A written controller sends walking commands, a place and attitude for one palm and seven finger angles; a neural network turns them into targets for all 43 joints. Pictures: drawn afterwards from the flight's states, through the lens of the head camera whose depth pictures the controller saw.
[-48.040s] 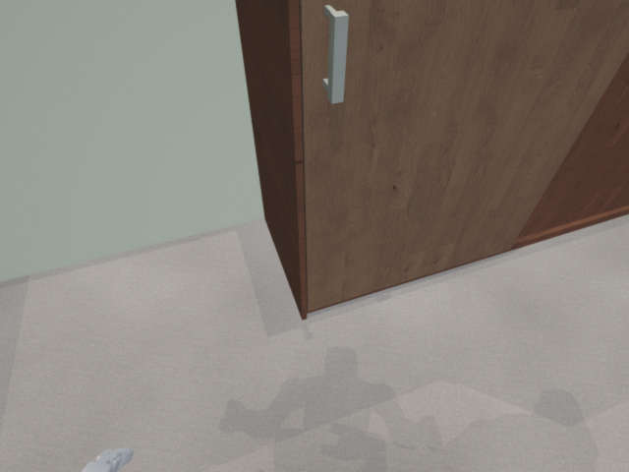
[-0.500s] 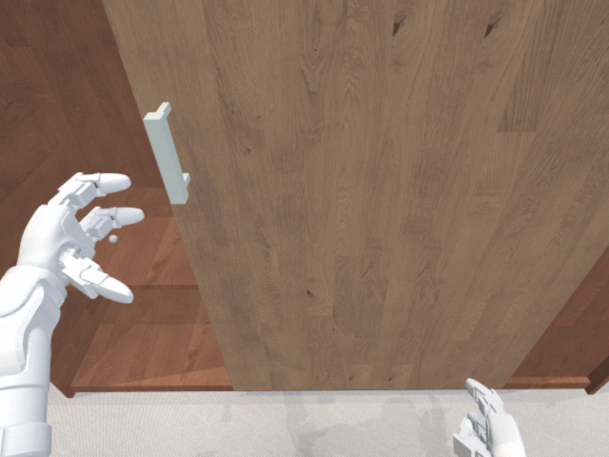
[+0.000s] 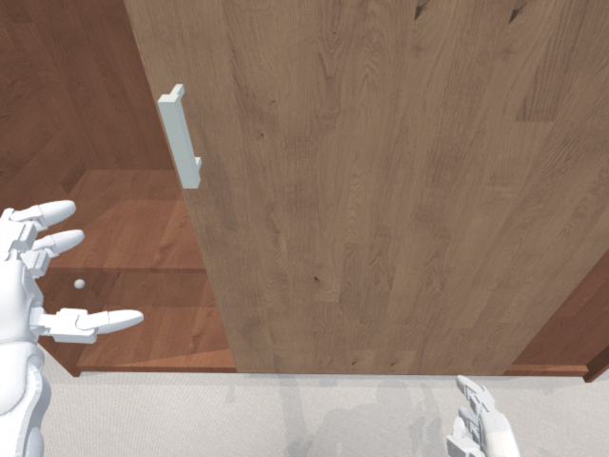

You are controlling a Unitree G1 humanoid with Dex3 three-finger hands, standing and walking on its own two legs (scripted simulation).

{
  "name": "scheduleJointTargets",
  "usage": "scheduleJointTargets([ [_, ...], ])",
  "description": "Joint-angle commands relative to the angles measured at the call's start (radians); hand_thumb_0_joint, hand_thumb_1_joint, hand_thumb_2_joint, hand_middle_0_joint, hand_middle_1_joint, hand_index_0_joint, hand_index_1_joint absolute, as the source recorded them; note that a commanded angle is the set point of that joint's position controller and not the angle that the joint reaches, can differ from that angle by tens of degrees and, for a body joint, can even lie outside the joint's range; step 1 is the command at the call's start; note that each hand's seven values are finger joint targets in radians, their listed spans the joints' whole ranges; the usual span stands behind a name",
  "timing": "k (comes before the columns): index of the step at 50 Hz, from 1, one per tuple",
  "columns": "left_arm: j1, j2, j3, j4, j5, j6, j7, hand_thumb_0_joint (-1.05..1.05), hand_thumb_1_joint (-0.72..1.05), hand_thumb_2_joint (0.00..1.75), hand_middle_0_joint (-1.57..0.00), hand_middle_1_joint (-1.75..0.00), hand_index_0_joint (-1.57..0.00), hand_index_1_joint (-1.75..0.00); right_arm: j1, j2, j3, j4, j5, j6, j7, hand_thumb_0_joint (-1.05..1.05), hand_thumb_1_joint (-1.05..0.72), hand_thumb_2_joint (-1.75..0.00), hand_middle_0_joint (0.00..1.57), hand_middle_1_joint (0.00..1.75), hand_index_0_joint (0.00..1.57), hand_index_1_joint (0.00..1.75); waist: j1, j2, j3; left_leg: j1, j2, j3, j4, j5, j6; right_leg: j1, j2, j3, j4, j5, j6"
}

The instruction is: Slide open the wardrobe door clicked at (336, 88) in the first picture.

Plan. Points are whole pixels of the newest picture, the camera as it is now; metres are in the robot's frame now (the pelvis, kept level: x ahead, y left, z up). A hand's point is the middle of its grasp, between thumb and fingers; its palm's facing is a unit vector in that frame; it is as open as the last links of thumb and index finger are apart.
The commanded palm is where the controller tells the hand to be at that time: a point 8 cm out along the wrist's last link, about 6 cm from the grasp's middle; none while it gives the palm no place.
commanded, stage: draw the hand back to the body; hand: left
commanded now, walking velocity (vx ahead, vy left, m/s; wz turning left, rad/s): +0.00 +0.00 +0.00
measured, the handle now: (185, 137) +0.50 +0.26 +0.18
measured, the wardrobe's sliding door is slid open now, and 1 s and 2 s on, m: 0.55 0.55 0.55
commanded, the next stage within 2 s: step back with the hand held close in 0.86 s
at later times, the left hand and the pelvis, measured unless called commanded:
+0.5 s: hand (82, 298) +0.21 +0.26 +0.17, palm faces +0.46 -0.82 -0.34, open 8.6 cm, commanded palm +0.17 +0.30 +0.17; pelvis +0.03 +0.01 +0.00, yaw -1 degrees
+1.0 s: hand (103, 301) +0.21 +0.24 +0.16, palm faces +0.47 -0.81 -0.35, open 7.5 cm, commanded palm +0.17 +0.28 +0.17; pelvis +0.03 -0.02 +0.00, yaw +0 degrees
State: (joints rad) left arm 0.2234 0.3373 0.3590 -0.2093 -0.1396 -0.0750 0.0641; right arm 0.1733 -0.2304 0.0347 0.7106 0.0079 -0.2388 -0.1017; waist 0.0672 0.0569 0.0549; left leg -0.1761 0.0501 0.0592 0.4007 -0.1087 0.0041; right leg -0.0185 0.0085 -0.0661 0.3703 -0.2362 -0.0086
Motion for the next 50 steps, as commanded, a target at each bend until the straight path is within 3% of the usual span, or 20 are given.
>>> scheduleJointTargets([
  [1, -0.179, 0.181, 0.05, -0.281, 0.04, -0.104, 0.063, 0.0, 0.07, 0.5, -0.23, -0.79, -0.23, -0.79, -0.143, -0.121, -0.05, -0.139, -0.013, -0.046, -0.001, 0.0, -0.9, -0.9, 0.2, 0.3, 0.2, 0.3, -0.014, 0.06, -0.144, 0.192, -0.025, -0.032, -0.094, -0.099, 0.01, -0.127, 0.019, 0.04, -0.111, -0.013, -0.008],
  [4, -0.155, 0.177, 0.05, -0.263, 0.051, -0.103, 0.074, 0.0, 0.17, 0.55, -0.22, -0.73, -0.22, -0.73, -0.152, -0.119, -0.05, -0.13, -0.015, -0.032, -0.003, 0.0, -0.9, -0.9, 0.2, 0.3, 0.2, 0.3, -0.015, 0.013, -0.082, 0.173, -0.022, -0.034, -0.106, -0.103, 0.011, -0.132, 0.021, 0.036, -0.127, -0.018, -0.007],
  [9, -0.075, 0.154, 0.039, -0.293, 0.059, -0.105, 0.076, 0.0, 0.36, 0.64, -0.22, -0.62, -0.22, -0.62, -0.16, -0.109, -0.047, -0.138, -0.019, -0.013, 0.005, 0.0, -0.9, -0.9, 0.2, 0.3, 0.2, 0.3, -0.002, 0.037, -0.089, 0.175, -0.021, -0.045, -0.122, -0.071, 0.004, -0.095, 0.023, 0.033, -0.114, 0.012, -0.013],
  [13, 0.04, 0.167, 0.073, -0.313, 0.056, -0.099, 0.072, 0.0, 0.5, 0.71, -0.21, -0.53, -0.21, -0.53, -0.16, -0.108, -0.053, -0.15, -0.022, 0.006, 0.016, 0.0, -0.9, -0.9, 0.2, 0.3, 0.2, 0.3, 0.009, 0.017, -0.094, 0.173, -0.017, -0.041, -0.113, -0.01, 0.002, -0.073, 0.026, 0.032, -0.114, 0.058, -0.014],
  [24, 0.166, 0.154, 0.07, -0.424, 0.056, -0.092, 0.068, 0.0, 0.9, 0.9, -0.2, -0.3, -0.2, -0.3, -0.146, -0.1, -0.061, -0.182, -0.022, 0.031, 0.026, 0.0, -0.9, -0.9, 0.2, 0.3, 0.2, 0.3, -0.002, 0.022, -0.081, 0.17, -0.019, -0.02, -0.077, 0.054, 0.005, -0.084, 0.02, 0.035, -0.116, 0.12, -0.007],
  [29, 0.104, 0.156, 0.06, -0.405, 0.06, -0.091, 0.077, 0.0, 0.9, 0.9, -0.2, -0.3, -0.2, -0.3, -0.148, -0.101, -0.063, -0.171, -0.021, 0.033, 0.014, 0.0, -0.9, -0.9, 0.2, 0.3, 0.2, 0.3, -0.012, 0.014, -0.049, 0.176, -0.025, -0.014, -0.073, 0.003, 0.011, -0.118, 0.017, 0.04, -0.139, 0.073, -0.002],
  [35, 0.116, 0.156, 0.06, -0.385, 0.057, -0.095, 0.079, 0.0, 0.9, 0.9, -0.2, -0.3, -0.2, -0.3, -0.155, -0.097, -0.061, -0.171, -0.023, 0.032, 0.006, 0.0, -0.9, -0.9, 0.2, 0.3, 0.2, 0.3, -0.002, -0.014, -0.05, 0.183, -0.031, -0.011, -0.069, 0.005, 0.017, -0.111, 0.013, 0.044, -0.144, 0.079, 0.002],
  [40, 0.142, 0.161, 0.07, -0.382, 0.055, -0.101, 0.075, 0.0, 0.9, 0.9, -0.2, -0.3, -0.2, -0.3, -0.156, -0.093, -0.062, -0.171, -0.023, 0.03, 0.007, 0.0, -0.9, -0.9, 0.2, 0.3, 0.2, 0.3, 0.003, 0.005, -0.05, 0.18, -0.033, -0.004, -0.061, 0.023, 0.017, -0.103, 0.008, 0.049, -0.14, 0.108, 0.004],
  [43, 0.156, 0.176, 0.09, -0.365, 0.051, -0.101, 0.072, 0.0, 0.9, 0.9, -0.2, -0.3, -0.2, -0.3, -0.157, -0.095, -0.066, -0.17, -0.024, 0.033, 0.006, 0.0, -0.9, -0.9, 0.2, 0.3, 0.2, 0.3, 0.006, -0.049, -0.047, 0.174, -0.034, -0.002, -0.054, 0.036, 0.021, -0.1, 0.007, 0.053, -0.143, 0.131, 0.008],
  [47, 0.144, 0.167, 0.081, -0.364, 0.048, -0.106, 0.068, 0.0, 0.9, 0.9, -0.2, -0.3, -0.2, -0.3, -0.158, -0.091, -0.066, -0.172, -0.021, 0.036, 0.004, 0.0, -0.9, -0.9, 0.2, 0.3, 0.2, 0.3, 0.004, -0.02, -0.034, 0.171, -0.036, 0.005, -0.048, 0.027, 0.023, -0.114, 0.002, 0.06, -0.145, 0.12, 0.012],
  [49, 0.124, 0.206, 0.125, -0.332, 0.046, -0.103, 0.074, 0.0, 0.9, 0.9, -0.2, -0.3, -0.2, -0.3, -0.152, -0.096, -0.069, -0.163, -0.02, 0.038, -0.001, 0.0, -0.9, -0.9, 0.2, 0.3, 0.2, 0.3, 0.004, -0.027, -0.042, 0.172, -0.036, 0.007, -0.045, 0.035, 0.024, -0.109, -0.001, 0.063, -0.143, 0.136, 0.012],
  [50, 0.072, 0.266, 0.163, -0.377, 0.059, -0.119, 0.067, 0.0, 0.9, 0.9, -0.2, -0.3, -0.2, -0.3, -0.147, -0.101, -0.055, -0.202, -0.011, 0.068, 0.005, 0.0, -0.9, -0.9, 0.2, 0.3, 0.2, 0.3, -0.034, -0.072, 0.029, 0.079, 0.0, -0.025, 0.048, 0.048, 0.031, -0.263, -0.068, 0.113, -0.157, 0.243, 0.019],
])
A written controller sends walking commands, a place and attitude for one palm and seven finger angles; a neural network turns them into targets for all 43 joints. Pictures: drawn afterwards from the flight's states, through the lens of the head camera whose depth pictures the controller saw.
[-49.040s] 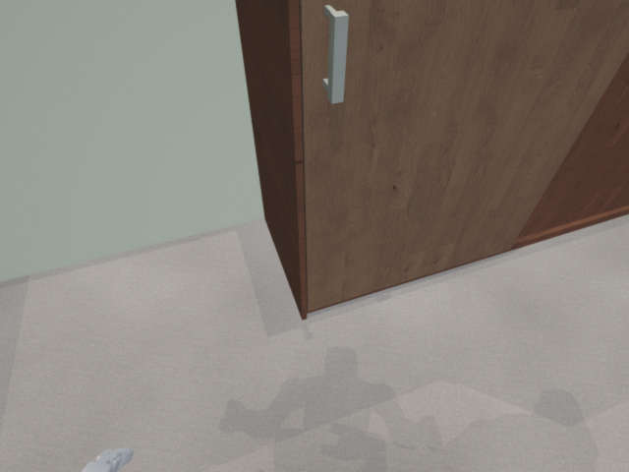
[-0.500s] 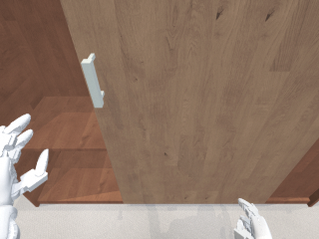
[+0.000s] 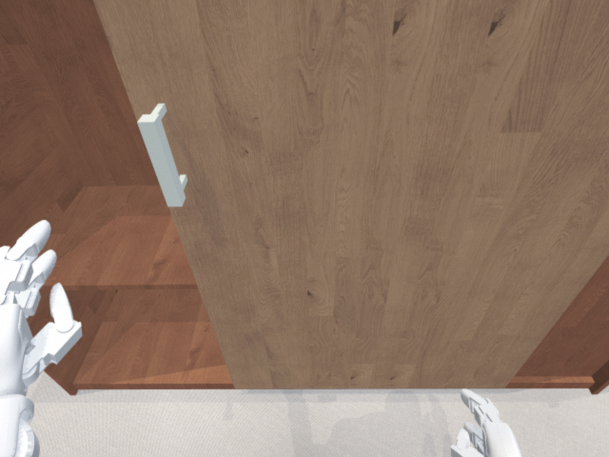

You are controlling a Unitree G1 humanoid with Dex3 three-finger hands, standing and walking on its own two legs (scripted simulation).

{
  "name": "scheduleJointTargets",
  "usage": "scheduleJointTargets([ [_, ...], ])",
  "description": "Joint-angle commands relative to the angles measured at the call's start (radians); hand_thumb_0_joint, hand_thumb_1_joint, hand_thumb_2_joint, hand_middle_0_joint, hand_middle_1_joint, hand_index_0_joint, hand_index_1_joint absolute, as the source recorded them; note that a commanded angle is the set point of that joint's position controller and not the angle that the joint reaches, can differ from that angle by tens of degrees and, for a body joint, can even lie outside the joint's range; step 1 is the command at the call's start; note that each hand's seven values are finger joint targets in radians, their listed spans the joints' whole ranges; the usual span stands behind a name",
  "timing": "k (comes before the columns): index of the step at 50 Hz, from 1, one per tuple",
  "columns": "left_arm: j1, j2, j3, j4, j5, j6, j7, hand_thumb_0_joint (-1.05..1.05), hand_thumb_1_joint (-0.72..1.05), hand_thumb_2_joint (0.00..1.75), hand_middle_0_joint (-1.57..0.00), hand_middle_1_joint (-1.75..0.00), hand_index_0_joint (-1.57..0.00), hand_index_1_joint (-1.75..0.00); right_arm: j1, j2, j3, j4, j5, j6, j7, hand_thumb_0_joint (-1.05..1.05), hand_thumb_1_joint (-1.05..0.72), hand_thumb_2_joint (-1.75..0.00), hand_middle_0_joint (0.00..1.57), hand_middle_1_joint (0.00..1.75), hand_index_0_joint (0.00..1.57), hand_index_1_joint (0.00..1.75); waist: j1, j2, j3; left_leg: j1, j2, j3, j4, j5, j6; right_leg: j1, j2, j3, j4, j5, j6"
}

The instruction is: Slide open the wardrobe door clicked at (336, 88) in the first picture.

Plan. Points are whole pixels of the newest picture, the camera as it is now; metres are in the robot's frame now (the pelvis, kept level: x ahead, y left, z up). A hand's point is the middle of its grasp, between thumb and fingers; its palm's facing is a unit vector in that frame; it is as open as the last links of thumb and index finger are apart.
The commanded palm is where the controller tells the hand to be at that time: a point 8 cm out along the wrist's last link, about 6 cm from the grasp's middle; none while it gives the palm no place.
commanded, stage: step back with the hand held close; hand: left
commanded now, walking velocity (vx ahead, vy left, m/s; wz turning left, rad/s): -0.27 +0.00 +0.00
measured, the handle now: (168, 156) +0.47 +0.28 +0.18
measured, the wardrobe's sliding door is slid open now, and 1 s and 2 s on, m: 0.55 0.55 0.55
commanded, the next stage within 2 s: stop stepping back and stand still in 0.90 s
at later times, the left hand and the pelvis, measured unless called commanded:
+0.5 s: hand out of the picture +0.14 +0.32 +0.15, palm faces +0.45 -0.77 -0.45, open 7.4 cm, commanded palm +0.08 +0.35 +0.17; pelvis -0.06 +0.05 -0.01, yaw +0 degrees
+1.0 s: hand out of the picture -0.02 +0.36 +0.17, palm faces +0.56 -0.74 -0.37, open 7.5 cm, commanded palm -0.10 +0.39 +0.17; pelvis -0.19 +0.07 -0.04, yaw +8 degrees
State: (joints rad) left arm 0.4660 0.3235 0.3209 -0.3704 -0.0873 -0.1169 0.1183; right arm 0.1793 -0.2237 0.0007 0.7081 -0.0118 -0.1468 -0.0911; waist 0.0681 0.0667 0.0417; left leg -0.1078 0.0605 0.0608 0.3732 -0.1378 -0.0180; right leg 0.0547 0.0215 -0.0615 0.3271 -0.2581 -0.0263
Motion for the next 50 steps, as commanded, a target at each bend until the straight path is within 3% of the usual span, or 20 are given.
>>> scheduleJointTargets([
  [1, -0.108, 0.227, 0.159, -0.163, 0.013, -0.073, 0.005, 0.0, 0.9, 0.9, -0.2, -0.3, -0.2, -0.3, -0.147, -0.091, -0.018, -0.189, 0.007, -0.007, -0.004, 0.0, -0.9, -0.9, 0.2, 0.3, 0.2, 0.3, -0.043, -0.14, -0.001, -0.006, -0.01, -0.032, 0.124, 0.086, 0.05, -0.332, -0.121, 0.105, -0.085, 0.345, 0.039],
  [3, -0.117, 0.226, 0.141, -0.221, 0.025, -0.08, 0.005, 0.0, 0.9, 0.9, -0.2, -0.3, -0.2, -0.3, -0.159, -0.092, -0.021, -0.209, 0.009, 0.007, -0.003, 0.0, -0.9, -0.9, 0.2, 0.3, 0.2, 0.3, -0.041, -0.1, -0.071, -0.017, -0.017, -0.017, 0.161, 0.133, 0.048, -0.291, -0.149, 0.116, -0.027, 0.521, 0.044],
  [8, 0.015, 0.253, 0.181, -0.31, 0.025, -0.074, 0.026, 0.0, 0.9, 0.9, -0.2, -0.3, -0.2, -0.3, -0.126, -0.109, -0.032, -0.259, 0.019, 0.036, -0.011, 0.0, -0.9, -0.9, 0.2, 0.3, 0.2, 0.3, -0.035, 0.032, -0.236, 0.013, 0.014, -0.03, 0.17, 0.333, 0.046, -0.25, -0.134, 0.09, 0.086, 0.469, 0.028],
  [12, 0.062, 0.275, 0.22, -0.304, 0.017, -0.068, 0.036, 0.0, 0.9, 0.9, -0.2, -0.3, -0.2, -0.3, -0.115, -0.106, -0.032, -0.286, 0.023, 0.066, -0.016, 0.0, -0.9, -0.9, 0.2, 0.3, 0.2, 0.3, -0.042, -0.094, -0.211, -0.032, 0.03, -0.042, 0.183, 0.323, 0.041, -0.297, -0.126, 0.096, 0.094, 0.388, 0.018],
  [15, 0.058, 0.266, 0.216, -0.28, 0.015, -0.074, 0.043, 0.0, 0.9, 0.9, -0.2, -0.3, -0.2, -0.3, -0.106, -0.117, -0.034, -0.291, 0.023, 0.073, -0.022, 0.0, -0.9, -0.9, 0.2, 0.3, 0.2, 0.3, -0.045, -0.059, -0.181, -0.065, 0.046, -0.064, 0.143, 0.289, 0.042, -0.322, -0.103, 0.09, 0.104, 0.28, 0.02],
  [18, 0.042, 0.265, 0.215, -0.277, 0.016, -0.089, 0.047, 0.0, 0.9, 0.9, -0.2, -0.3, -0.2, -0.3, -0.106, -0.13, -0.037, -0.293, 0.018, 0.062, -0.024, 0.0, -0.9, -0.9, 0.2, 0.3, 0.2, 0.3, -0.038, 0.032, -0.164, -0.13, 0.077, -0.117, 0.048, 0.151, 0.054, -0.311, -0.051, 0.066, 0.127, 0.1, 0.029],
  [24, -0.024, 0.225, 0.192, -0.287, 0.047, -0.128, 0.057, 0.0, 0.9, 0.9, -0.2, -0.3, -0.2, -0.3, -0.099, -0.144, -0.036, -0.293, 0.014, 0.026, -0.021, 0.0, -0.9, -0.9, 0.2, 0.3, 0.2, 0.3, -0.038, 0.137, -0.119, -0.431, 0.134, -0.226, -0.188, -0.501, 0.094, -0.153, 0.014, 0.039, 0.267, -0.075, 0.034],
  [27, -0.009, 0.233, 0.204, -0.32, 0.055, -0.143, 0.058, 0.0, 0.9, 0.9, -0.2, -0.3, -0.2, -0.3, -0.087, -0.138, -0.046, -0.295, 0.014, 0.012, -0.014, 0.0, -0.9, -0.9, 0.2, 0.3, 0.2, 0.3, -0.038, 0.125, -0.143, -0.445, 0.107, -0.207, -0.163, -0.529, 0.083, -0.139, 0.024, 0.043, 0.249, -0.088, 0.015],
  [30, 0.035, 0.267, 0.223, -0.354, 0.044, -0.154, 0.064, 0.0, 0.9, 0.9, -0.2, -0.3, -0.2, -0.3, -0.075, -0.11, -0.04, -0.291, 0.011, 0.001, -0.012, 0.0, -0.9, -0.9, 0.2, 0.3, 0.2, 0.3, -0.048, -0.039, -0.154, -0.288, 0.023, -0.128, 0.019, -0.36, 0.047, -0.316, -0.059, 0.165, 0.079, -0.122, -0.03],
  [32, 0.014, 0.28, 0.227, -0.373, 0.04, -0.164, 0.072, 0.0, 0.9, 0.9, -0.2, -0.3, -0.2, -0.3, -0.06, -0.098, -0.04, -0.253, 0.004, -0.003, -0.009, 0.0, -0.9, -0.9, 0.2, 0.3, 0.2, 0.3, -0.06, -0.15, -0.148, -0.131, -0.032, -0.073, 0.259, -0.268, 0.016, -0.539, -0.186, 0.314, -0.043, -0.194, -0.089],
  [34, -0.024, 0.25, 0.192, -0.345, 0.043, -0.157, 0.081, 0.0, 0.9, 0.9, -0.2, -0.3, -0.2, -0.3, -0.044, -0.091, -0.039, -0.215, 0.0, -0.003, -0.007, 0.0, -0.9, -0.9, 0.2, 0.3, 0.2, 0.3, -0.074, -0.191, -0.127, -0.062, -0.036, -0.077, 0.392, -0.253, 0.006, -0.656, -0.259, 0.343, -0.06, -0.192, -0.116],
  [37, -0.109, 0.245, 0.181, -0.31, 0.044, -0.15, 0.082, 0.0, 0.9, 0.9, -0.2, -0.3, -0.2, -0.3, -0.064, -0.113, -0.032, -0.222, 0.0, -0.01, -0.019, 0.0, -0.9, -0.9, 0.2, 0.3, 0.2, 0.3, -0.075, -0.086, -0.073, -0.166, 0.028, -0.168, 0.14, -0.248, 0.042, -0.603, -0.121, 0.198, 0.101, -0.161, -0.027],
  [39, -0.142, 0.235, 0.187, -0.292, 0.052, -0.153, 0.075, 0.0, 0.9, 0.9, -0.2, -0.3, -0.2, -0.3, -0.095, -0.141, -0.036, -0.24, 0.006, -0.024, -0.033, 0.0, -0.9, -0.9, 0.2, 0.3, 0.2, 0.3, -0.05, 0.217, -0.073, -0.438, 0.191, -0.366, -0.206, -0.641, 0.095, -0.367, 0.044, 0.055, 0.44, -0.216, 0.041],
  [40, -0.141, 0.245, 0.204, -0.282, 0.064, -0.155, 0.074, 0.0, 0.9, 0.9, -0.2, -0.3, -0.2, -0.3, -0.097, -0.131, -0.038, -0.242, -0.001, -0.029, -0.031, 0.0, -0.9, -0.9, 0.2, 0.3, 0.2, 0.3, -0.041, 0.275, -0.118, -0.608, 0.254, -0.421, -0.334, -0.76, 0.125, -0.185, 0.103, 0.04, 0.7, -0.211, 0.043],
  [41, -0.151, 0.264, 0.215, -0.275, 0.064, -0.154, 0.07, 0.0, 0.9, 0.9, -0.2, -0.3, -0.2, -0.3, -0.089, -0.126, -0.05, -0.234, -0.004, -0.024, -0.024, 0.0, -0.9, -0.9, 0.2, 0.3, 0.2, 0.3, -0.035, 0.222, -0.134, -0.667, 0.255, -0.369, -0.347, -0.715, 0.11, -0.126, 0.115, 0.038, 0.825, -0.22, 0.033],
  [43, -0.166, 0.31, 0.24, -0.345, 0.041, -0.174, 0.057, 0.0, 0.9, 0.9, -0.2, -0.3, -0.2, -0.3, -0.089, -0.121, -0.069, -0.242, 0.004, -0.034, -0.004, 0.0, -0.9, -0.9, 0.2, 0.3, 0.2, 0.3, -0.027, 0.108, -0.207, -0.471, 0.208, -0.254, -0.271, -0.524, 0.06, -0.219, 0.106, 0.023, 0.765, -0.258, 0.015],
  [47, -0.005, 0.274, 0.22, -0.416, 0.005, -0.16, 0.052, 0.0, 0.9, 0.9, -0.2, -0.3, -0.2, -0.3, -0.129, -0.091, -0.055, -0.259, 0.009, -0.048, 0.026, 0.0, -0.9, -0.9, 0.2, 0.3, 0.2, 0.3, -0.017, 0.23, -0.235, -0.287, 0.146, -0.047, -0.22, -0.383, -0.033, -0.221, 0.09, -0.046, 0.397, -0.338, -0.029],
  [48, 0.017, 0.301, 0.243, -0.424, -0.003, -0.157, 0.055, 0.0, 0.9, 0.9, -0.2, -0.3, -0.2, -0.3, -0.133, -0.091, -0.058, -0.261, 0.005, -0.038, 0.029, 0.0, -0.9, -0.9, 0.2, 0.3, 0.2, 0.3, -0.023, 0.216, -0.231, -0.254, 0.129, -0.011, -0.138, -0.353, -0.062, -0.239, 0.064, -0.018, 0.256, -0.342, -0.048],
  [49, -0.015, 0.307, 0.24, -0.453, -0.002, -0.169, 0.056, 0.0, 0.9, 0.9, -0.2, -0.3, -0.2, -0.3, -0.132, -0.079, -0.052, -0.249, 0.009, -0.028, 0.035, 0.0, -0.9, -0.9, 0.2, 0.3, 0.2, 0.3, -0.022, 0.061, -0.216, -0.156, 0.056, 0.066, 0.141, -0.288, -0.096, -0.373, -0.05, 0.114, 0.007, -0.333, -0.105],
  [50, -0.023, 0.339, 0.253, -0.469, 0.011, -0.185, 0.064, 0.0, 0.9, 0.9, -0.2, -0.3, -0.2, -0.3, -0.14, -0.071, -0.048, -0.235, 0.015, -0.02, 0.04, 0.0, -0.9, -0.9, 0.2, 0.3, 0.2, 0.3, -0.02, -0.252, -0.146, -0.133, -0.029, 0.012, 0.633, -0.248, -0.114, -0.633, -0.359, 0.616, -0.229, -0.382, -0.21],
])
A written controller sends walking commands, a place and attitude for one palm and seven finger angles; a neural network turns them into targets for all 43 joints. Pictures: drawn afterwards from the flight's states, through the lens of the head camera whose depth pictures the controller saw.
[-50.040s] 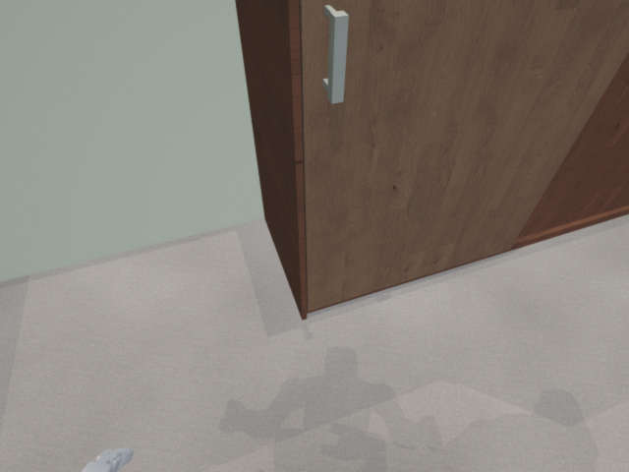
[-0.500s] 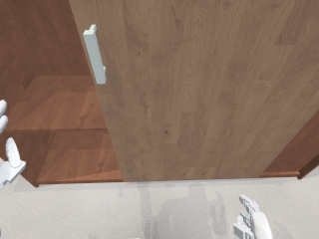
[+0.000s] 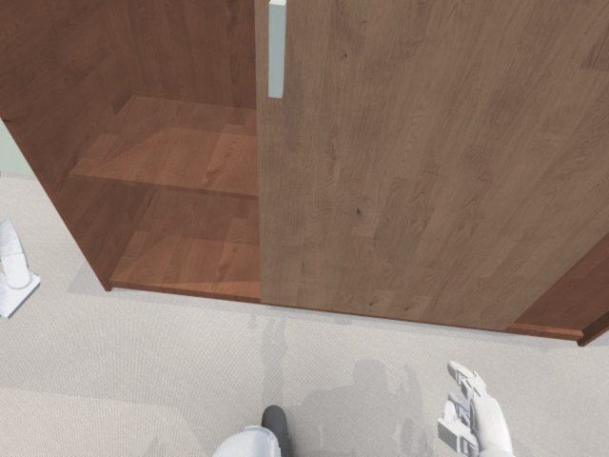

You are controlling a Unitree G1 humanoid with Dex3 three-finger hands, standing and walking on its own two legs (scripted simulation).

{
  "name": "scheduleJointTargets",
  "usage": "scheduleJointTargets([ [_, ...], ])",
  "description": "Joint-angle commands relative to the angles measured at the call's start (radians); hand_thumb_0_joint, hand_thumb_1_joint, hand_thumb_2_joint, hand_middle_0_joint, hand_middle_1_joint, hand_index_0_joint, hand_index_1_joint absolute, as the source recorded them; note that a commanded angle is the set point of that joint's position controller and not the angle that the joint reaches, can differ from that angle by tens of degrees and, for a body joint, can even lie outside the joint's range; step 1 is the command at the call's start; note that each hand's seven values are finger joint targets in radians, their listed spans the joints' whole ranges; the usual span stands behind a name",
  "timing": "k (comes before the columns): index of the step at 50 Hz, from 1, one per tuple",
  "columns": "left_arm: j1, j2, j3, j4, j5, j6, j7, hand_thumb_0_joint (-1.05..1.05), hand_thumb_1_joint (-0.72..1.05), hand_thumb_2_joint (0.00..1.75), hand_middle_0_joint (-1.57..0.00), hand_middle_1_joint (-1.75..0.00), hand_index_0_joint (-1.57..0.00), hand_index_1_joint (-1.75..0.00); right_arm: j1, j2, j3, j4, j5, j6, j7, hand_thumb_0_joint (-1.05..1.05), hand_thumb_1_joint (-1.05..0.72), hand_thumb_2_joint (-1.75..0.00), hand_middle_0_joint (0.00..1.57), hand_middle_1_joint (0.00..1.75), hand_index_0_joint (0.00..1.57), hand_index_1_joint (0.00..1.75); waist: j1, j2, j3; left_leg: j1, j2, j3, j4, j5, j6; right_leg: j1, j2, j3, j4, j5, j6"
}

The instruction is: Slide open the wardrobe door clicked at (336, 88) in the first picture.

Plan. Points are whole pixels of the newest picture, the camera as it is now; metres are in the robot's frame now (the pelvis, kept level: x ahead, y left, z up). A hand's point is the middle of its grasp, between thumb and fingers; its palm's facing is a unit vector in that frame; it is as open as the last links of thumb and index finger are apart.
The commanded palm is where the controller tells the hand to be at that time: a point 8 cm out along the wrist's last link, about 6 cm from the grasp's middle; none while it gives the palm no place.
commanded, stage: stop stepping back and stand still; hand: left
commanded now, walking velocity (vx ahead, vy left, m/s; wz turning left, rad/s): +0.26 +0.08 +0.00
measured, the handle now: (278, 46) +0.69 +0.11 +0.21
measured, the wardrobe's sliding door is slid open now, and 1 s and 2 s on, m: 0.55 0.55 0.55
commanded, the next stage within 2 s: let the arm hang, fingers relaxed in 0.92 s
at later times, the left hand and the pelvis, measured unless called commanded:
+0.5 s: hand out of the picture +0.09 +0.29 +0.21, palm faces +0.26 -0.86 -0.44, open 7.5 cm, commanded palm +0.05 +0.35 +0.21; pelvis -0.13 +0.08 +0.03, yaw -9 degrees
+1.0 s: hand out of the picture +0.11 +0.32 +0.21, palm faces +0.31 -0.81 -0.50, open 7.4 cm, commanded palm none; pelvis -0.13 +0.10 +0.02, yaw -11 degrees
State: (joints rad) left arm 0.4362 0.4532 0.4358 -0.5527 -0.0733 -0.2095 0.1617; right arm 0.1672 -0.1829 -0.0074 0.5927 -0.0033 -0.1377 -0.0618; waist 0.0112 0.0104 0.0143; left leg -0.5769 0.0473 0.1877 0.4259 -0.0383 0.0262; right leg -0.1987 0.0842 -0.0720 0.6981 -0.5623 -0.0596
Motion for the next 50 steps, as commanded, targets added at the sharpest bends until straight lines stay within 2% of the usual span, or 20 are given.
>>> scheduleJointTargets([
  [1, -0.06, 0.202, 0.122, -0.279, 0.014, -0.104, 0.027, 0.0, 0.9, 0.9, -0.2, -0.3, -0.2, -0.3, -0.13, -0.127, -0.036, -0.1, -0.011, -0.027, 0.016, 0.0, -0.9, -0.9, 0.2, 0.3, 0.2, 0.3, 0.031, -0.228, 0.008, 0.121, -0.064, -0.226, 0.84, -0.449, -0.127, -0.44, -0.518, 0.713, -0.6, 0.152, -0.247],
  [5, -0.132, 0.119, 0.067, -0.096, -0.001, -0.029, -0.008, 0.0, 0.9, 0.9, -0.2, -0.3, -0.2, -0.3, -0.079, -0.129, -0.023, -0.092, 0.01, -0.034, -0.015, 0.0, -0.9, -0.9, 0.2, 0.3, 0.2, 0.3, -0.012, -0.198, -0.038, 0.165, 0.025, -0.238, 0.446, -0.314, -0.057, -0.151, -0.287, 0.308, -0.325, 0.517, -0.075],
  [8, -0.233, 0.062, -0.003, 0.009, 0.025, -0.001, 0.0, 0.0, 0.9, 0.9, -0.2, -0.3, -0.2, -0.3, -0.056, -0.155, -0.025, -0.044, 0.008, -0.049, -0.042, 0.0, -0.9, -0.9, 0.2, 0.3, 0.2, 0.3, -0.025, 0.103, -0.043, 0.44, 0.007, -0.201, 0.018, -0.266, -0.019, -0.185, -0.187, 0.209, -0.2, 0.311, 0.009],
  [10, -0.294, 0.067, -0.03, -0.053, 0.041, -0.013, 0.015, 0.0, 0.9, 0.9, -0.2, -0.3, -0.2, -0.3, -0.056, -0.185, -0.018, -0.092, 0.003, -0.055, -0.044, 0.0, -0.9, -0.9, 0.2, 0.3, 0.2, 0.3, -0.014, 0.345, -0.02, 0.349, 0.239, -0.511, -0.228, -0.572, 0.049, -0.24, -0.078, 0.103, 0.024, 0.099, 0.074],
  [11, -0.316, 0.09, -0.014, -0.068, 0.041, -0.015, 0.018, 0.0, 0.9, 0.9, -0.2, -0.3, -0.2, -0.3, -0.073, -0.182, -0.022, -0.112, 0.001, -0.053, -0.046, 0.0, -0.9, -0.9, 0.2, 0.3, 0.2, 0.3, -0.015, 0.281, 0.017, 0.248, 0.286, -0.589, -0.327, -0.782, 0.088, -0.226, -0.035, 0.088, 0.141, 0.096, 0.076],
  [15, -0.101, 0.094, -0.001, -0.223, 0.034, 0.002, 0.001, 0.0, 0.9, 0.9, -0.2, -0.3, -0.2, -0.3, -0.116, -0.149, -0.023, -0.122, -0.012, -0.05, -0.011, 0.0, -0.9, -0.9, 0.2, 0.3, 0.2, 0.3, 0.016, 0.162, -0.101, 0.207, 0.224, -0.448, -0.375, -0.76, -0.005, -0.092, -0.014, 0.042, 0.244, 0.134, 0.038],
  [19, 0.052, 0.132, 0.043, -0.273, 0.029, 0.02, 0.02, 0.0, 0.9, 0.9, -0.2, -0.3, -0.2, -0.3, -0.098, -0.13, -0.017, -0.15, -0.015, -0.027, -0.01, 0.0, -0.9, -0.9, 0.2, 0.3, 0.2, 0.3, 0.01, 0.272, -0.112, 0.17, 0.151, -0.248, -0.277, -0.669, -0.022, 0.111, 0.024, -0.093, -0.081, 0.068, 0.009],
  [21, 0.083, 0.163, 0.086, -0.225, 0.035, 0.04, 0.026, 0.0, 0.9, 0.9, -0.2, -0.3, -0.2, -0.3, -0.087, -0.112, -0.032, -0.148, -0.021, 0.005, -0.02, 0.0, -0.9, -0.9, 0.2, 0.3, 0.2, 0.3, 0.026, 0.091, -0.114, 0.007, 0.053, -0.119, 0.092, -0.637, -0.059, 0.254, -0.059, 0.03, -0.313, 0.034, -0.072],
  [22, 0.056, 0.19, 0.107, -0.214, 0.038, 0.045, 0.023, 0.0, 0.9, 0.9, -0.2, -0.3, -0.2, -0.3, -0.074, -0.097, -0.04, -0.137, -0.011, 0.022, -0.018, 0.0, -0.9, -0.9, 0.2, 0.3, 0.2, 0.3, 0.021, -0.191, -0.09, -0.071, -0.028, -0.046, 0.525, -0.487, -0.066, 0.124, -0.321, 0.415, -0.473, -0.112, -0.189],
  [23, 0.017, 0.166, 0.106, -0.197, 0.023, 0.038, 0.024, 0.0, 0.9, 0.9, -0.2, -0.3, -0.2, -0.3, -0.076, -0.118, -0.045, -0.115, -0.004, 0.019, -0.028, 0.0, -0.9, -0.9, 0.2, 0.3, 0.2, 0.3, 0.004, -0.214, -0.007, -0.164, -0.038, -0.166, 0.768, -0.462, -0.068, -0.023, -0.452, 0.611, -0.595, -0.157, -0.252],
  [25, -0.089, 0.272, 0.206, -0.157, 0.014, -0.012, 0.008, 0.0, 0.9, 0.9, -0.2, -0.3, -0.2, -0.3, -0.072, -0.115, -0.026, -0.073, -0.031, 0.012, -0.014, 0.0, -0.9, -0.9, 0.2, 0.3, 0.2, 0.3, -0.062, -0.085, -0.031, 0.032, 0.078, -0.209, 0.797, -0.316, -0.077, -0.27, -0.403, 0.453, -0.503, 0.036, -0.16],
  [26, -0.01, 0.174, 0.154, -0.005, 0.022, -0.001, 0.013, 0.0, 0.9, 0.9, -0.2, -0.3, -0.2, -0.3, -0.062, -0.08, -0.03, -0.06, -0.02, 0.029, -0.023, 0.0, -0.9, -0.9, 0.2, 0.3, 0.2, 0.3, -0.036, -0.112, -0.101, -0.048, 0.019, -0.129, 0.682, -0.32, -0.062, -0.069, -0.311, 0.323, -0.503, -0.215, -0.099],
  [34, -0.097, 0.112, 0.023, -0.113, 0.031, -0.018, 0.018, 0.0, 0.9, 0.9, -0.2, -0.3, -0.2, -0.3, -0.036, -0.151, -0.026, -0.077, -0.014, -0.033, -0.053, 0.0, -0.9, -0.9, 0.2, 0.3, 0.2, 0.3, -0.032, -0.038, -0.055, 0.395, 0.007, -0.076, 0.087, -0.383, 0.004, -0.177, -0.245, 0.172, -0.288, -0.077, -0.076],
  [36, -0.129, 0.111, 0.025, -0.195, 0.033, -0.033, 0.02, 0.0, 0.9, 0.9, -0.2, -0.3, -0.2, -0.3, -0.049, -0.202, -0.03, -0.104, -0.015, -0.04, -0.051, 0.0, -0.9, -0.9, 0.2, 0.3, 0.2, 0.3, -0.029, 0.346, 0.004, 0.457, 0.32, -0.632, -0.242, -0.718, 0.122, -0.423, -0.054, -0.003, 0.164, -0.005, 0.04],
  [37, -0.151, 0.149, 0.046, -0.208, 0.047, -0.043, 0.015, 0.0, 0.9, 0.9, -0.2, -0.3, -0.2, -0.3, -0.068, -0.184, -0.028, -0.115, -0.02, -0.034, -0.046, 0.0, -0.9, -0.9, 0.2, 0.3, 0.2, 0.3, -0.029, 0.287, 0.082, 0.322, 0.393, -0.733, -0.35, -0.776, 0.171, -0.425, -0.077, 0.073, 0.317, 0.073, 0.04],
  [42, 0.0, 0.144, 0.094, -0.242, 0.049, -0.03, 0.016, 0.0, 0.9, 0.9, -0.2, -0.3, -0.2, -0.3, -0.067, -0.141, -0.027, -0.086, -0.008, -0.038, -0.009, 0.0, -0.9, -0.9, 0.2, 0.3, 0.2, 0.3, 0.005, 0.288, 0.016, 0.175, 0.235, -0.315, -0.251, -0.583, 0.089, -0.129, -0.105, 0.0, 0.124, 0.18, 0.056],
  [46, 0.054, 0.129, 0.1, -0.142, 0.044, -0.011, 0.027, 0.0, 0.9, 0.9, -0.2, -0.3, -0.2, -0.3, -0.034, -0.145, -0.034, -0.105, -0.002, -0.026, -0.008, 0.0, -0.9, -0.9, 0.2, 0.3, 0.2, 0.3, -0.001, 0.181, -0.039, 0.141, 0.167, -0.199, -0.1, -0.602, 0.027, 0.098, -0.043, -0.085, -0.187, 0.162, 0.05],
  [47, 0.054, 0.135, 0.105, -0.111, 0.046, -0.005, 0.028, 0.0, 0.9, 0.9, -0.2, -0.3, -0.2, -0.3, -0.032, -0.14, -0.038, -0.107, -0.003, -0.019, -0.009, 0.0, -0.9, -0.9, 0.2, 0.3, 0.2, 0.3, 0.002, 0.079, -0.045, 0.103, 0.121, -0.146, 0.055, -0.567, 0.013, 0.13, -0.086, -0.009, -0.267, 0.143, 0.02],
  [49, 0.025, 0.152, 0.095, -0.072, 0.028, 0.014, 0.026, 0.0, 0.9, 0.9, -0.2, -0.3, -0.2, -0.3, -0.045, -0.12, -0.032, -0.111, 0.007, -0.012, -0.009, 0.0, -0.9, -0.9, 0.2, 0.3, 0.2, 0.3, -0.002, -0.262, -0.031, -0.023, -0.006, -0.108, 0.468, -0.455, -0.026, 0.075, -0.395, 0.48, -0.462, 0.144, -0.126],
  [50, -0.041, 0.183, 0.116, -0.089, 0.02, -0.002, 0.034, 0.0, 0.9, 0.9, -0.2, -0.3, -0.2, -0.3, -0.066, -0.118, -0.025, -0.1, 0.005, -0.021, -0.013, 0.0, -0.9, -0.9, 0.2, 0.3, 0.2, 0.3, -0.003, -0.221, -0.024, -0.029, 0.016, -0.136, 0.563, -0.452, -0.034, 0.078, -0.436, 0.467, -0.457, 0.37, -0.156],
])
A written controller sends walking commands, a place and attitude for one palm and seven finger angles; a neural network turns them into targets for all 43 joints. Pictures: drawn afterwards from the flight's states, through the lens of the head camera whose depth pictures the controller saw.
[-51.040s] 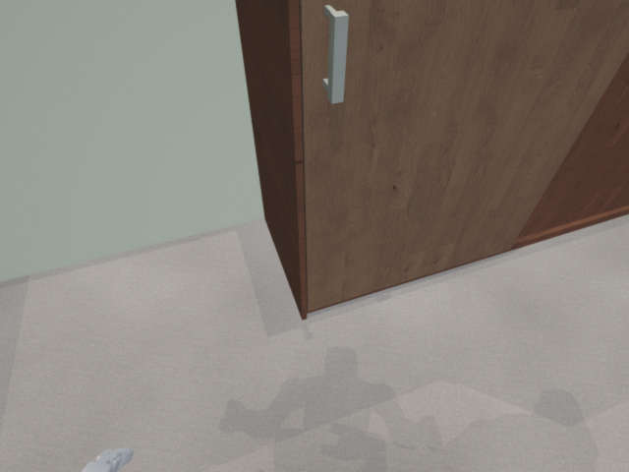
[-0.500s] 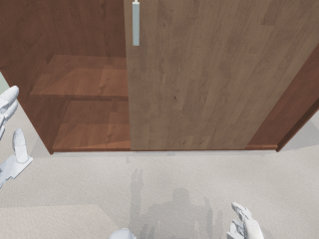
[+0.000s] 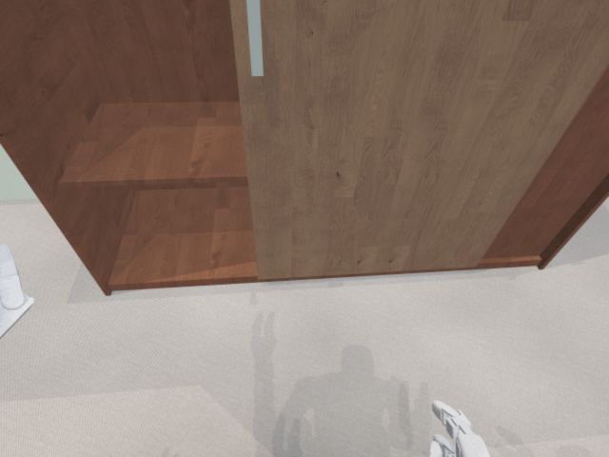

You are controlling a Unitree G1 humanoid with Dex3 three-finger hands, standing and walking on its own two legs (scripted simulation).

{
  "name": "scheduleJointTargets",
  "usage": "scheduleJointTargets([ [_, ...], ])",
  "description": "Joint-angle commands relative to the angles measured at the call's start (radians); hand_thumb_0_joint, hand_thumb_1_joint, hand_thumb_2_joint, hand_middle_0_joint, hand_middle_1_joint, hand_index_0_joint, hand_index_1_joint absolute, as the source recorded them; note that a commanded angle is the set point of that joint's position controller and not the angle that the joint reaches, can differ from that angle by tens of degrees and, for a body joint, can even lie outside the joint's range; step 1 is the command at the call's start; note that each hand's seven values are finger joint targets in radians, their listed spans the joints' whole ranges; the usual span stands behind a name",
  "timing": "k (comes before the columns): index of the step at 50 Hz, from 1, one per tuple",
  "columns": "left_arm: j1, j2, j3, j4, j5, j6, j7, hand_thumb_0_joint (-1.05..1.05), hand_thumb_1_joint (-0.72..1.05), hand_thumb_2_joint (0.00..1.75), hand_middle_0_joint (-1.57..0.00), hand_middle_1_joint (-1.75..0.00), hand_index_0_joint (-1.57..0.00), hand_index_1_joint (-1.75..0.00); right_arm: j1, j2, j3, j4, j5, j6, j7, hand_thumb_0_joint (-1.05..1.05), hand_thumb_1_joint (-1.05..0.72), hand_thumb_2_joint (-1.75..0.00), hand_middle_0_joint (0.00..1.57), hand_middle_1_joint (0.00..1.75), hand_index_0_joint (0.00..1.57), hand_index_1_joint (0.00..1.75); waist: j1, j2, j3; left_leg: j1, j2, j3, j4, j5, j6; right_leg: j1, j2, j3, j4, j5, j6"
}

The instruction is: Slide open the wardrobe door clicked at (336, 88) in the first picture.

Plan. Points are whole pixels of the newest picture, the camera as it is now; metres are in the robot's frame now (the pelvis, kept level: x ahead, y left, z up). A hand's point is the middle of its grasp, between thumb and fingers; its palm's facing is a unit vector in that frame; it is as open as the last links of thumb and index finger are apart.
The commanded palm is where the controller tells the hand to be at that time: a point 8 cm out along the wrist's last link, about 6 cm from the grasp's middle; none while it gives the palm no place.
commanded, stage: let the arm hang, fingers relaxed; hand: left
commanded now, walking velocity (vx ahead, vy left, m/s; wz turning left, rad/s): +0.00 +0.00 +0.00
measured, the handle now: (255, 30) +0.81 +0.16 +0.20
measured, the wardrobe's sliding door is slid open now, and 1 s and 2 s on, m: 0.55 0.55 0.55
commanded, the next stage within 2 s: look to check the result in 1.12 s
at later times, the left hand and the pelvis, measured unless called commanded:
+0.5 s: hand out of the picture +0.03 +0.21 -0.16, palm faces +0.02 -0.97 -0.24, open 7.1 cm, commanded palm none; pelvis +0.04 +0.01 +0.01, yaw +3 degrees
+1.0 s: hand out of the picture +0.09 +0.21 -0.16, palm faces +0.00 -0.98 -0.22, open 7.3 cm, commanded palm none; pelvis +0.05 +0.03 +0.02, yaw +1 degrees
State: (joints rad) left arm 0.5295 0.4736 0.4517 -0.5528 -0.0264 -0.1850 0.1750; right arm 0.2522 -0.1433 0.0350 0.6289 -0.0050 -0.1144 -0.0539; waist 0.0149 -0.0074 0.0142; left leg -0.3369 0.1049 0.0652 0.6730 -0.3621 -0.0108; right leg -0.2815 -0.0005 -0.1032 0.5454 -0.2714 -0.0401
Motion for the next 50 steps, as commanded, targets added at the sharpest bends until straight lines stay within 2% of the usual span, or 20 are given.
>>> scheduleJointTargets([
  [1, -0.116, -0.089, -0.282, 0.648, 0.088, 0.13, -0.114, 0.0, 0.9, 0.9, -0.2, -0.3, -0.2, -0.3, -0.133, -0.226, -0.103, 0.038, -0.006, -0.046, 0.082, 0.0, -0.9, -0.9, 0.2, 0.3, 0.2, 0.3, -0.056, -0.101, -0.071, -0.336, 0.068, -0.019, 0.355, -0.199, 0.007, 0.144, -0.438, 0.207, -0.092, 0.552, -0.145],
  [2, -0.126, -0.114, -0.309, 0.671, 0.075, 0.186, -0.153, 0.0, 0.9, 0.9, -0.2, -0.3, -0.2, -0.3, -0.056, -0.172, -0.109, 0.052, 0.007, 0.025, 0.075, 0.0, -0.9, -0.9, 0.2, 0.3, 0.2, 0.3, -0.066, -0.112, -0.135, -0.154, 0.014, -0.036, 0.333, -0.196, -0.014, 0.021, -0.304, 0.205, -0.07, 0.436, -0.129],
  [3, -0.149, -0.127, -0.313, 0.681, 0.076, 0.201, -0.159, 0.0, 0.9, 0.9, -0.2, -0.3, -0.2, -0.3, -0.016, -0.192, -0.113, 0.059, 0.002, 0.052, 0.069, 0.0, -0.9, -0.9, 0.2, 0.3, 0.2, 0.3, -0.078, -0.159, -0.111, -0.148, -0.011, -0.006, 0.29, -0.134, -0.015, 0.018, -0.258, 0.14, -0.038, 0.389, -0.109],
  [4, -0.187, -0.129, -0.326, 0.704, 0.058, 0.2, -0.159, 0.0, 0.9, 0.9, -0.2, -0.3, -0.2, -0.3, -0.002, -0.185, -0.089, 0.045, 0.004, 0.081, 0.071, 0.0, -0.9, -0.9, 0.2, 0.3, 0.2, 0.3, -0.065, -0.202, -0.11, -0.134, -0.014, 0.034, 0.192, -0.056, -0.011, 0.038, -0.237, 0.056, 0.011, 0.406, -0.098],
  [6, -0.243, -0.122, -0.362, 0.809, 0.052, 0.198, -0.163, 0.0, 0.9, 0.9, -0.2, -0.3, -0.2, -0.3, 0.004, -0.193, -0.084, 0.047, -0.011, 0.106, 0.074, 0.0, -0.9, -0.9, 0.2, 0.3, 0.2, 0.3, -0.07, -0.247, -0.095, 0.01, -0.044, 0.037, -0.008, 0.14, 0.008, -0.016, -0.2, 0.027, 0.079, 0.388, -0.04],
  [7, -0.251, -0.128, -0.38, 0.862, 0.049, 0.203, -0.166, 0.0, 0.9, 0.9, -0.2, -0.3, -0.2, -0.3, -0.007, -0.229, -0.088, 0.045, -0.018, 0.11, 0.071, 0.0, -0.9, -0.9, 0.2, 0.3, 0.2, 0.3, -0.059, -0.184, -0.077, 0.073, 0.017, -0.082, -0.069, 0.301, 0.048, -0.106, -0.165, 0.03, 0.132, 0.246, 0.001],
  [8, -0.252, -0.143, -0.394, 0.918, 0.045, 0.207, -0.166, 0.0, 0.9, 0.9, -0.2, -0.3, -0.2, -0.3, -0.035, -0.269, -0.092, 0.042, -0.027, 0.112, 0.067, 0.0, -0.9, -0.9, 0.2, 0.3, 0.2, 0.3, -0.041, -0.033, -0.064, 0.091, 0.117, -0.214, -0.137, 0.396, 0.101, -0.163, -0.096, 0.019, 0.195, 0.079, 0.043],
  [9, -0.246, -0.153, -0.396, 0.985, 0.044, 0.209, -0.165, 0.0, 0.9, 0.9, -0.2, -0.3, -0.2, -0.3, -0.068, -0.304, -0.093, 0.054, -0.043, 0.112, 0.063, 0.0, -0.9, -0.9, 0.2, 0.3, 0.2, 0.3, -0.02, 0.074, -0.038, -0.009, 0.204, -0.276, -0.228, 0.365, 0.158, -0.098, -0.061, 0.028, 0.237, -0.096, 0.061],
  [10, -0.259, -0.146, -0.399, 1.032, 0.046, 0.207, -0.166, 0.0, 0.9, 0.9, -0.2, -0.3, -0.2, -0.3, -0.106, -0.299, -0.085, 0.061, -0.051, 0.116, 0.06, 0.0, -0.9, -0.9, 0.2, 0.3, 0.2, 0.3, -0.003, 0.056, 0.004, -0.111, 0.196, -0.261, -0.281, 0.239, 0.16, -0.014, -0.059, 0.062, 0.192, -0.173, 0.057],
  [11, -0.265, -0.133, -0.393, 1.095, 0.051, 0.204, -0.167, 0.0, 0.9, 0.9, -0.2, -0.3, -0.2, -0.3, -0.128, -0.283, -0.08, 0.083, -0.052, 0.112, 0.057, 0.0, -0.9, -0.9, 0.2, 0.3, 0.2, 0.3, 0.005, 0.09, 0.007, -0.113, 0.134, -0.211, -0.268, 0.268, 0.12, 0.028, -0.071, 0.056, 0.113, -0.049, 0.054],
  [12, -0.265, -0.115, -0.391, 1.156, 0.053, 0.2, -0.165, 0.0, 0.9, 0.9, -0.2, -0.3, -0.2, -0.3, -0.126, -0.259, -0.072, 0.107, -0.047, 0.115, 0.056, 0.0, -0.9, -0.9, 0.2, 0.3, 0.2, 0.3, 0.002, 0.109, -0.001, -0.095, 0.088, -0.134, -0.245, 0.284, 0.081, 0.068, -0.087, 0.065, 0.052, 0.048, 0.05],
  [14, -0.251, -0.098, -0.402, 1.261, 0.047, 0.181, -0.163, 0.0, 0.9, 0.9, -0.2, -0.3, -0.2, -0.3, -0.107, -0.215, -0.062, 0.149, -0.034, 0.119, 0.05, 0.0, -0.9, -0.9, 0.2, 0.3, 0.2, 0.3, -0.009, 0.043, -0.063, 0.01, 0.021, -0.029, -0.161, 0.336, 0.031, 0.098, -0.137, 0.14, -0.027, 0.271, 0.021],
  [15, -0.257, -0.099, -0.409, 1.31, 0.043, 0.173, -0.162, 0.0, 0.9, 0.9, -0.2, -0.3, -0.2, -0.3, -0.09, -0.197, -0.061, 0.174, -0.027, 0.123, 0.047, 0.0, -0.9, -0.9, 0.2, 0.3, 0.2, 0.3, -0.026, 0.034, -0.093, 0.086, 0.002, -0.003, -0.15, 0.275, 0.02, 0.077, -0.168, 0.169, -0.076, 0.281, 0.005],
  [19, -0.251, -0.139, -0.413, 1.415, 0.043, 0.163, -0.155, 0.0, 0.9, 0.9, -0.2, -0.3, -0.2, -0.3, -0.046, -0.157, -0.065, 0.247, -0.025, 0.125, 0.038, 0.0, -0.9, -0.9, 0.2, 0.3, 0.2, 0.3, -0.036, 0.121, -0.145, 0.197, 0.021, 0.003, -0.179, 0.337, 0.027, 0.112, -0.162, 0.139, -0.117, 0.373, 0.009],
  [25, -0.27, -0.159, -0.439, 1.538, 0.042, 0.169, -0.15, 0.0, 0.9, 0.9, -0.2, -0.3, -0.2, -0.3, -0.024, -0.159, -0.065, 0.338, -0.016, 0.133, 0.033, 0.0, -0.9, -0.9, 0.2, 0.3, 0.2, 0.3, -0.038, -0.029, -0.052, 0.209, 0.043, 0.002, -0.269, 0.297, 0.026, 0.106, -0.146, 0.101, -0.206, 0.284, 0.017],
  [30, -0.266, -0.162, -0.446, 1.599, 0.04, 0.168, -0.145, 0.0, 0.9, 0.9, -0.2, -0.3, -0.2, -0.3, -0.011, -0.153, -0.057, 0.404, -0.016, 0.127, 0.033, 0.0, -0.9, -0.9, 0.2, 0.3, 0.2, 0.3, -0.031, -0.003, -0.041, 0.229, 0.048, 0.003, -0.313, 0.33, 0.029, 0.129, -0.142, 0.097, -0.219, 0.277, 0.019],
  [37, -0.273, -0.181, -0.448, 1.643, 0.04, 0.167, -0.139, 0.0, 0.9, 0.9, -0.2, -0.3, -0.2, -0.3, 0.0, -0.132, -0.054, 0.459, -0.018, 0.122, 0.031, 0.0, -0.9, -0.9, 0.2, 0.3, 0.2, 0.3, -0.026, -0.026, 0.001, 0.235, 0.047, 0.003, -0.351, 0.343, 0.033, 0.122, -0.14, 0.095, -0.227, 0.264, 0.023],
  [38, -0.269, -0.18, -0.446, 1.645, 0.041, 0.165, -0.138, 0.0, 0.9, 0.9, -0.2, -0.3, -0.2, -0.3, 0.011, -0.135, -0.054, 0.464, -0.017, 0.119, 0.031, 0.0, -0.9, -0.9, 0.2, 0.3, 0.2, 0.3, -0.026, -0.015, -0.023, 0.242, 0.047, 0.002, -0.345, 0.366, 0.034, 0.139, -0.138, 0.095, -0.222, 0.279, 0.022],
  [46, -0.277, -0.192, -0.445, 1.661, 0.04, 0.167, -0.137, 0.0, 0.9, 0.9, -0.2, -0.3, -0.2, -0.3, 0.01, -0.117, -0.052, 0.492, -0.018, 0.116, 0.028, 0.0, -0.9, -0.9, 0.2, 0.3, 0.2, 0.3, -0.024, 0.019, 0.025, 0.235, 0.045, 0.005, -0.368, 0.368, 0.035, 0.127, -0.139, 0.097, -0.23, 0.259, 0.024],
  [50, -0.273, -0.195, -0.443, 1.665, 0.04, 0.164, -0.136, 0.0, 0.9, 0.9, -0.2, -0.3, -0.2, -0.3, 0.021, -0.118, -0.054, 0.499, -0.018, 0.112, 0.027, 0.0, -0.9, -0.9, 0.2, 0.3, 0.2, 0.3, -0.026, 0.009, -0.006, 0.256, 0.046, 0.008, -0.366, 0.392, 0.037, 0.143, -0.141, 0.095, -0.226, 0.288, 0.024],
])
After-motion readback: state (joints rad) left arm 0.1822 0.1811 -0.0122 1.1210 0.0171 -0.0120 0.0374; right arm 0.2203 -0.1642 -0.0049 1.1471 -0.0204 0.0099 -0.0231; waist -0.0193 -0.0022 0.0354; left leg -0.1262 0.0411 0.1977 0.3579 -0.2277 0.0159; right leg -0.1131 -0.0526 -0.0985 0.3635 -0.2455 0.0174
